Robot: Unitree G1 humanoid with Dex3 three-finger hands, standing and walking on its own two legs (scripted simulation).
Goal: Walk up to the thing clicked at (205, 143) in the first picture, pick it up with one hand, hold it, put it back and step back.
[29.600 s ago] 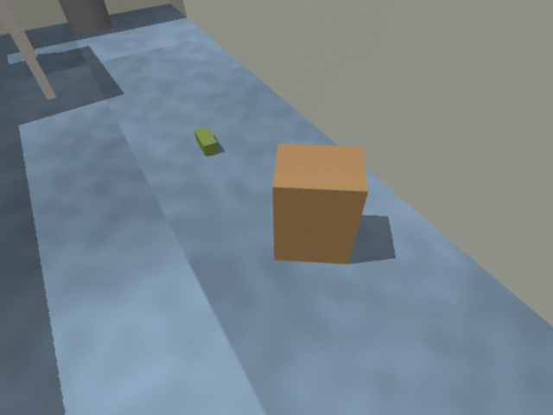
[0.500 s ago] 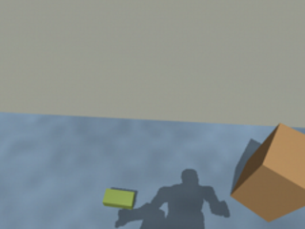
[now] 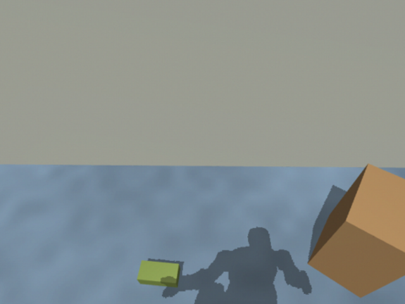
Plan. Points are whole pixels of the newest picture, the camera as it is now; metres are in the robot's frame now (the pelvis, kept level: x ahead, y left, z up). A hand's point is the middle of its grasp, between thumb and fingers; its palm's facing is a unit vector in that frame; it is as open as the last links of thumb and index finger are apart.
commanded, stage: walk up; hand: left
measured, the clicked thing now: (159, 273) +0.41 +0.23 -0.75
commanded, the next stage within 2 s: stand in 0.60 s
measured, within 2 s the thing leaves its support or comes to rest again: neither
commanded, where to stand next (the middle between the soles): +0.03 +0.00 m, yaw +0 degrees
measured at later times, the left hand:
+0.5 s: hand out of the picture +0.09 +0.24 -0.16, palm faces -0.02 -0.94 -0.33, open 7.4 cm
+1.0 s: hand out of the picture +0.08 +0.25 -0.16, palm faces -0.02 -0.94 -0.35, open 7.4 cm
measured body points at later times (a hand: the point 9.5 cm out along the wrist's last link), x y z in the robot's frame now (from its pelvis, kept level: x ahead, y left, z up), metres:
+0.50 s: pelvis +0.00 +0.00 +0.00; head +0.01 +0.00 +0.45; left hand +0.09 +0.29 -0.13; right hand +0.07 -0.30 -0.14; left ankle +0.00 +0.13 -0.75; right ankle +0.01 -0.13 -0.75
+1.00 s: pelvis +0.01 +0.00 +0.00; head +0.02 +0.00 +0.45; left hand +0.08 +0.30 -0.13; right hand +0.09 -0.30 -0.13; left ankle +0.00 +0.13 -0.75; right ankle +0.01 -0.13 -0.75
